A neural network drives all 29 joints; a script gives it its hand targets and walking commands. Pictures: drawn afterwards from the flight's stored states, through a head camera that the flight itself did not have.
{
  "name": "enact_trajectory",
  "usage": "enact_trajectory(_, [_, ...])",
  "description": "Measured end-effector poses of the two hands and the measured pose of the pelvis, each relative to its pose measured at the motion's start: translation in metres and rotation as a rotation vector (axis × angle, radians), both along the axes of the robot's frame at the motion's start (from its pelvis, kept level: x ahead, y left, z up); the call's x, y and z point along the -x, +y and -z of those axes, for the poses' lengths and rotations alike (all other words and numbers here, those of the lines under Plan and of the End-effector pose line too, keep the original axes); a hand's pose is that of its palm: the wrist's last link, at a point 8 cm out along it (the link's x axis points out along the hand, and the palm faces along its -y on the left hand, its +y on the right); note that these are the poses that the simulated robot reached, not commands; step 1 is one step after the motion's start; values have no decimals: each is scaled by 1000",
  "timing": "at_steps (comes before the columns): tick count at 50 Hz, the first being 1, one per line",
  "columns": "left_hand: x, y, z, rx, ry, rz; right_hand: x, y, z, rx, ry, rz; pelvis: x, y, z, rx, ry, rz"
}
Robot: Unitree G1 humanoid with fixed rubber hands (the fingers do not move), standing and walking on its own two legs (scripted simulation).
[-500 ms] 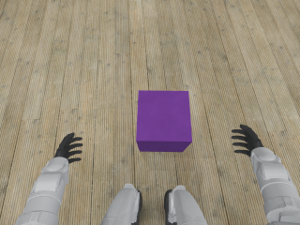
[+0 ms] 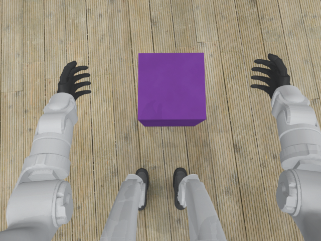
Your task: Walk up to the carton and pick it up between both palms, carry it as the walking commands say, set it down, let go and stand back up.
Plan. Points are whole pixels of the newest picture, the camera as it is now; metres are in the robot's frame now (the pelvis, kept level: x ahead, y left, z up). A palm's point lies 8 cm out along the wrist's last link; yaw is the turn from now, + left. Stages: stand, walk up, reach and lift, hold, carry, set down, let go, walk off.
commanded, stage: reach and lift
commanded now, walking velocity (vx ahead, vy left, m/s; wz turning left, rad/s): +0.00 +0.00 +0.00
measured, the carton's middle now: (170, 94) +0.56 -0.03 -0.54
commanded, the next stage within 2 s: none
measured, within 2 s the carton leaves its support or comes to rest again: neither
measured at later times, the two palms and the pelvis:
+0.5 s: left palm (90, 54) +0.56 +0.20 -0.13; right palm (259, 56) +0.56 -0.24 -0.13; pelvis -0.01 +0.01 -0.03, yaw +1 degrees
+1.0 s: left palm (106, 79) +0.55 +0.20 -0.29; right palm (235, 81) +0.54 -0.24 -0.29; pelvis -0.04 +0.01 -0.14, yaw +1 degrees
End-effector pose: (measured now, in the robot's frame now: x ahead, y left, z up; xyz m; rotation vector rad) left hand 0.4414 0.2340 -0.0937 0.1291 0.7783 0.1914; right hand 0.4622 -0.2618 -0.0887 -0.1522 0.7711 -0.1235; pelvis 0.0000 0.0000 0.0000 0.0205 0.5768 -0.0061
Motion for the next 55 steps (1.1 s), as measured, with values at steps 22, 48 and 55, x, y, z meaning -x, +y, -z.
enact_trajectory(22, [-115,-33,24,89,-143,22,-94,19,31,-115,-138,51,7,8,25,-1,191,-18])
enact_trajectory(48, [-105,-34,176,65,-123,-4,-83,25,185,-104,-122,85,36,14,135,-5,163,-16])
enact_trajectory(55, [-97,-30,238,64,-96,-13,-78,21,243,-83,-113,81,51,10,175,-4,54,-10])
